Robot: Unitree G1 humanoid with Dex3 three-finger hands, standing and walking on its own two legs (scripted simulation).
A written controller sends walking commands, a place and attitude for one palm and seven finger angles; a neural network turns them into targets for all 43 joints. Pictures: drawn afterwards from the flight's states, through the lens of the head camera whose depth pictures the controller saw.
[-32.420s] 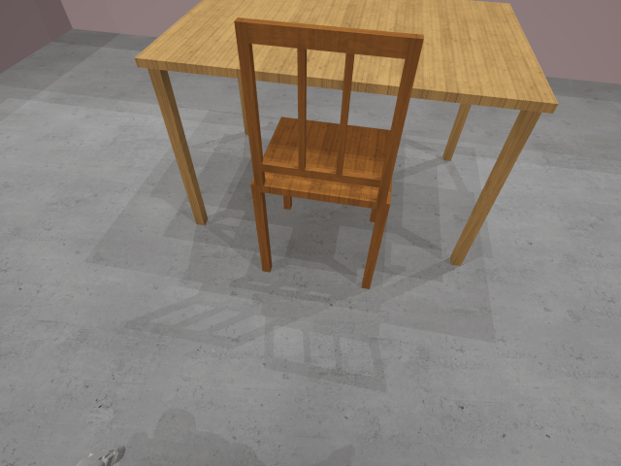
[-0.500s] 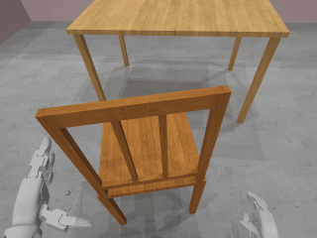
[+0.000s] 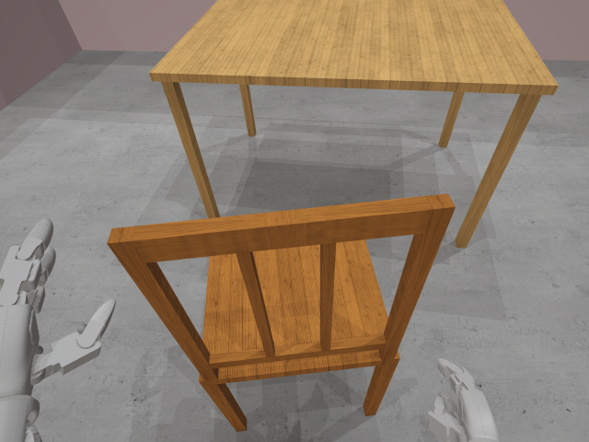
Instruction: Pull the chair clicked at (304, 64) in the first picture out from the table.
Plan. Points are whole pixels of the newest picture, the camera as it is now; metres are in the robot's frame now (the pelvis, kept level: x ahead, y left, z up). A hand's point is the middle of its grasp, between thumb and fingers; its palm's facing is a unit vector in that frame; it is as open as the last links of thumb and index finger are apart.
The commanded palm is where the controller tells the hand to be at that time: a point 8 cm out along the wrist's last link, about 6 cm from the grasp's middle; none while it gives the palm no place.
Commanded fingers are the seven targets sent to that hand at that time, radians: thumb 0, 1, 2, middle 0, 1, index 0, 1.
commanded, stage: draw the hand back to the body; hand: left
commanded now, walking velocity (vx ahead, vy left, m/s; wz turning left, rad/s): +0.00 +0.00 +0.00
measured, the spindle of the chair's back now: (259, 310) +0.32 +0.11 -0.05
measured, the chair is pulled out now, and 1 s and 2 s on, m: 0.59 0.59 0.59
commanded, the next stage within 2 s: step back with the hand held close in 0.46 s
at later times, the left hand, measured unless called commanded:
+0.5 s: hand (65, 309) +0.19 +0.26 +0.17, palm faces +0.45 -0.77 -0.46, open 7.5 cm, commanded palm +0.14 +0.30 +0.18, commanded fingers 0.00 0.90 0.90 -0.20 -0.30 -0.20 -0.30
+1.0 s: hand (66, 347) +0.16 +0.25 +0.15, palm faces +0.28 -0.74 -0.61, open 7.4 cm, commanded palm +0.10 +0.30 +0.18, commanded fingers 0.00 0.90 0.90 -0.20 -0.30 -0.20 -0.30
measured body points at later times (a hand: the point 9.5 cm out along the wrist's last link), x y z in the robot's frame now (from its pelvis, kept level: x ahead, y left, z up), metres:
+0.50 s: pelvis +0.00 +0.00 +0.00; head +0.01 -0.03 +0.45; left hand +0.16 +0.29 +0.19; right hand +0.19 -0.23 -0.10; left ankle -0.03 +0.12 -0.74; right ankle -0.01 -0.14 -0.74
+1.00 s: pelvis -0.04 +0.00 +0.00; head +0.02 -0.03 +0.44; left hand +0.14 +0.28 +0.18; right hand +0.13 -0.25 -0.12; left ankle -0.03 +0.12 -0.74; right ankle -0.01 -0.14 -0.74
